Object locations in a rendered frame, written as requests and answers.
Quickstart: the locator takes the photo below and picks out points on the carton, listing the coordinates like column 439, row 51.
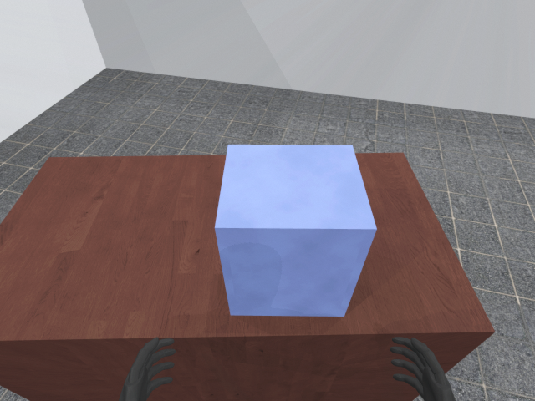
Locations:
column 294, row 227

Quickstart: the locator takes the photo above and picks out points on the pedestal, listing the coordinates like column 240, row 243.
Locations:
column 102, row 254

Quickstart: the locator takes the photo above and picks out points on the robot left hand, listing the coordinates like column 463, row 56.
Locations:
column 138, row 385

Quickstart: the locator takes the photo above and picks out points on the robot right hand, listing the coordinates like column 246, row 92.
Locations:
column 431, row 382

